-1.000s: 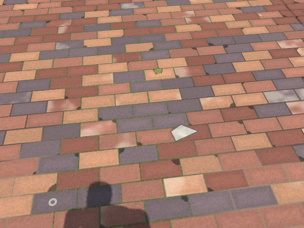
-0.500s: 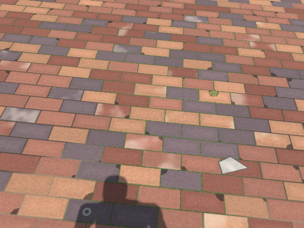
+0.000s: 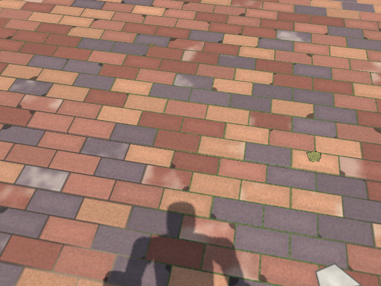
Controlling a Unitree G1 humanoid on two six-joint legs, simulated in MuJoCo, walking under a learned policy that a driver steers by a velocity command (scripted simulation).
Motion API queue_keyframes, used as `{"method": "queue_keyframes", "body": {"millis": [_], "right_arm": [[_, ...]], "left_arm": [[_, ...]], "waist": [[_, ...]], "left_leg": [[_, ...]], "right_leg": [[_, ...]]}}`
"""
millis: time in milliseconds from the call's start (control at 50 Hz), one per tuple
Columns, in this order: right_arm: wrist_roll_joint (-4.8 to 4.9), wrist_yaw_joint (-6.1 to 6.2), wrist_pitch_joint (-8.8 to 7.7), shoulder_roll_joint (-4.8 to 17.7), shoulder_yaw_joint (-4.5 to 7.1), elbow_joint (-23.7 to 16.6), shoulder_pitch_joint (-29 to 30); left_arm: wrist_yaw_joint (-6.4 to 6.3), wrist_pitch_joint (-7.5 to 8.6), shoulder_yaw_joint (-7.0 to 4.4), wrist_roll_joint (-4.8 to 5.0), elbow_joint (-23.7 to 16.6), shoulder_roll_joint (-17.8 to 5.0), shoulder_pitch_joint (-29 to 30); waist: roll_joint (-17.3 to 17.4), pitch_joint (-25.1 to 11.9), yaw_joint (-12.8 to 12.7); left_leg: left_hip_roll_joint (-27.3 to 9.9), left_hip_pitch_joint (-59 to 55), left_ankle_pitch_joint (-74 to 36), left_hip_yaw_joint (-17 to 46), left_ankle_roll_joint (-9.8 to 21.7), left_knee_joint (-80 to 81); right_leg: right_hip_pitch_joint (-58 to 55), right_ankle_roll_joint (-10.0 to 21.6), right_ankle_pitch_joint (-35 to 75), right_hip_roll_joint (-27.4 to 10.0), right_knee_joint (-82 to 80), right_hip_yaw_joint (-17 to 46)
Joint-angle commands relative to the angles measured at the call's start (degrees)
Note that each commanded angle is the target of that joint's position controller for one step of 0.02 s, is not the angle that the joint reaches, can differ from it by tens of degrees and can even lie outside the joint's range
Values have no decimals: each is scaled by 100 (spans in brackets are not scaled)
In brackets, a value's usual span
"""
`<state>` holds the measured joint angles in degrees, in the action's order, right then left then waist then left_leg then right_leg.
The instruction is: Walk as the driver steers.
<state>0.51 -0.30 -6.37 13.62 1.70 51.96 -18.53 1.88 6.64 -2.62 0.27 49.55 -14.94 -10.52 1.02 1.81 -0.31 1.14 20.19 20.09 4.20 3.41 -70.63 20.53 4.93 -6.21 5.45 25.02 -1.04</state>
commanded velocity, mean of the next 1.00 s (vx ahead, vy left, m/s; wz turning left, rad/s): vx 0.50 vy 0.00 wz -0.35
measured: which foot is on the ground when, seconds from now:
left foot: up 0.00-0.32, down 0.34-0.88, up 0.90-1.00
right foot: down 0.00-0.34, up 0.36-0.84, down 0.86-1.00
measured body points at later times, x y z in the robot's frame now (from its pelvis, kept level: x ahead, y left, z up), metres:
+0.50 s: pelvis +0.27 +0.04 +0.01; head +0.29 +0.05 +0.46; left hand +0.42 +0.30 -0.12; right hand +0.33 -0.25 -0.09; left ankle +0.32 +0.14 -0.73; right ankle +0.19 -0.08 -0.64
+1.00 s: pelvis +0.49 -0.10 +0.00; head +0.51 -0.12 +0.45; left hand +0.74 +0.06 -0.09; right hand +0.40 -0.37 -0.14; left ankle +0.45 +0.09 -0.64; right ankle +0.50 -0.20 -0.73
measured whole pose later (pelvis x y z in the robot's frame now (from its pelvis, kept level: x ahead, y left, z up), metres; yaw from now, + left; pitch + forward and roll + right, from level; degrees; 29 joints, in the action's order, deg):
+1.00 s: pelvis +0.49 -0.10 +0.00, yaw -23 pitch +2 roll +0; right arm 2.1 -0.4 -4.7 16.3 2.7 51.7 -19.1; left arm 1.9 4.3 -2.6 -0.2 39.4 -13.9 -9.6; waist 1.2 1.7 1.8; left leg -4.1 22.9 22.4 2.4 1.2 -67.5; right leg 20.5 3.1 -10.9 0.3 29.4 -5.1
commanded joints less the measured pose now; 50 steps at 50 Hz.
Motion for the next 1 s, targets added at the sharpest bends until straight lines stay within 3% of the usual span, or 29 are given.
{"method": "queue_keyframes", "body": {"millis": [20,60,120,160,220,280,320,340,360,380,400,420,440,460,500,620,700,780,820,840,860,880,900,920,940,960,980,1000], "right_arm": [[-86,52,-154,549,159,-599,98],[-127,99,-80,415,138,-681,126],[-149,149,-31,345,74,-981,950],[-112,125,-51,326,45,-1106,1435],[-17,83,-86,436,61,-1266,1871],[25,43,-154,707,155,-1388,1950],[13,53,-207,877,259,-1252,1345],[-52,88,-235,1104,347,-1136,589],[-101,132,-195,1481,443,-1044,-234],[-103,67,-107,1688,504,-894,-470],[-78,44,-114,1062,374,-1053,-137],[-46,38,-100,790,300,-1092,107],[-78,13,-86,714,263,-1118,425],[-95,2,-72,611,236,-1090,597],[-113,-10,-101,607,248,-998,626],[-98,36,-92,922,368,-736,374],[-18,35,-21,1056,365,-527,6],[102,18,107,1222,389,-273,-326],[148,27,176,1337,398,-191,-318],[169,34,214,1381,386,-147,-263],[166,48,229,1294,328,-124,-267],[19,44,179,1024,198,-320,-232],[8,-32,50,318,-7,-395,-914],[210,-49,-41,1016,185,-298,-464],[310,-44,-45,1113,248,-510,-12],[228,1,-14,998,237,-520,172],[130,33,54,941,270,-488,181],[126,38,160,839,279,-413,-58]], "left_arm": [[13,33,-46,-43,-294,-409,-144],[-36,19,-82,31,-256,-555,-324],[-161,-25,-176,60,-247,-845,-623],[-206,-75,-204,102,-237,-906,-812],[-225,-148,-214,151,-185,-898,-1143],[-263,-221,-231,159,-232,-894,-1169],[-283,-268,-209,117,-334,-771,-1032],[-267,-256,-119,71,-448,-506,-911],[-267,-218,-3,21,-589,-75,-1092],[-254,-153,26,198,-799,-139,-1681],[-271,-185,-99,262,-638,-699,-1549],[-260,-229,-155,217,-681,-838,-1100],[-260,-262,-162,159,-698,-724,-954],[-242,-292,-188,118,-759,-661,-829],[-174,-371,-174,133,-849,-455,-778],[-88,-411,-142,118,-1266,-305,-140],[32,-345,-42,76,-1542,-133,653],[135,-307,-29,103,-1852,-217,1206],[148,-286,-90,74,-1882,-365,1053],[124,-269,-192,47,-1742,-533,489],[64,-265,-356,34,-1440,-835,-466],[-62,-299,-522,-48,-1223,-1387,-1572],[-85,-298,-511,-100,-1234,-1718,-1543],[-80,-264,-399,-98,-1244,-1181,-1584],[-70,-233,-315,-59,-1181,-980,-1225],[-45,-201,-249,-21,-1164,-752,-805],[-13,-166,-208,-27,-1161,-551,-479],[2,-107,-189,-57,-1140,-419,-290]], "waist": [[-105,-410,159],[-282,-278,215],[-328,-73,7],[-423,-51,-164],[-551,-108,-339],[-633,-163,-228],[-696,-354,136],[-499,-859,499],[581,-1590,659],[2246,-1859,336],[1239,-1239,401],[654,-692,427],[287,-481,274],[360,-289,171],[525,-197,84],[258,-96,163],[173,144,440],[262,345,478],[441,163,230],[510,-192,-165],[437,-763,-639],[-276,-1660,-1028],[-1565,-2513,-470],[-824,-2351,-812],[-784,-1385,-639],[-490,-949,-403],[-552,-638,-193],[-689,-558,10]], "left_leg": [[-655,1435,-379,231,-56,280],[-684,1355,-397,64,-232,924],[-578,1231,-1253,-95,-460,2337],[-376,887,-2000,-143,-513,3218],[-172,514,-2390,-90,-586,3818],[-147,189,-1945,69,-487,4312],[-191,-639,-1537,-5,-272,4647],[-723,-1755,-1327,394,5,4633],[-1849,-3344,-876,1755,430,4771],[-2775,-3992,357,4111,1099,5316],[-2543,-3437,825,3801,980,5441],[-2261,-2786,300,2709,749,5443],[-1957,-2213,-380,2045,632,5588],[-1761,-1861,-885,1573,602,5728],[-1530,-1448,-1553,835,599,5985],[-1561,-1688,-2698,-262,710,6167],[-1528,-1732,-2550,-678,666,6206],[-1797,-2290,-2756,-697,615,5980],[-1829,-2430,-4097,-726,541,5482],[-1705,-2340,-5068,-831,454,4797],[-1443,-1806,-5289,-1005,296,3708],[-1074,-268,-3242,-1087,53,1758],[-72,1643,1333,-453,-203,-56],[-209,2041,1334,415,-149,-623],[-462,2372,812,255,-120,-562],[-715,2183,294,140,-156,-222],[-857,1950,-60,115,-198,51],[-974,1574,-380,172,-215,154]], "right_leg": [[-1323,1171,424,-1567,-1478,2385],[-894,1218,660,-1459,-1601,2023],[-401,1105,493,-1289,-1686,1686],[-240,912,350,-1116,-1574,1531],[-382,788,39,-1181,-1307,1751],[-821,637,-419,-1352,-830,2277],[-800,444,-372,-1149,-196,2378],[-364,248,-436,-847,861,2081],[826,-57,-1753,-217,2684,1262],[2350,-135,-2894,-119,4030,889],[2704,-204,-2395,-519,4717,1154],[2695,-233,-1857,-687,4797,1035],[2421,-288,-1434,-867,4648,955],[2310,-316,-1180,-1009,4419,939],[2029,-369,-867,-1141,4297,751],[2381,-480,267,-1183,3052,696],[1998,-343,786,-1031,1782,324],[1915,-120,115,-901,1133,58],[1260,87,-395,-676,852,-169],[332,222,-289,-465,569,-328],[-1169,385,123,-368,403,-354],[-3210,764,594,-1615,631,1063],[-4546,1562,-215,-3031,-104,3798],[-4102,1386,-464,-2973,-477,3864],[-3324,1097,-96,-2747,-575,2767],[-2542,903,263,-2448,-745,2070],[-1940,773,437,-2203,-955,1542],[-1531,687,456,-2057,-1198,1167]]}}
Keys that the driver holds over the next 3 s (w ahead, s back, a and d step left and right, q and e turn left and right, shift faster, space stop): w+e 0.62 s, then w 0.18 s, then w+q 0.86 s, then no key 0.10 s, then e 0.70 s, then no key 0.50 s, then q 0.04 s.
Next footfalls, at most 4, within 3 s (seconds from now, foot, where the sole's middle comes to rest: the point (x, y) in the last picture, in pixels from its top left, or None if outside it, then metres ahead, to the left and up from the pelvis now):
0.34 left None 0.36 0.13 -0.77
0.86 right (263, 267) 0.53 -0.22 -0.77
1.44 left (220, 179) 0.89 -0.09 -0.77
1.90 right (260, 131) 1.15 -0.28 -0.77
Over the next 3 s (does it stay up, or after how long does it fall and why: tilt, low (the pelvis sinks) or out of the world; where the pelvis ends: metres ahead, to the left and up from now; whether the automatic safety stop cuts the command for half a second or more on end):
stays up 1.04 -0.19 0.00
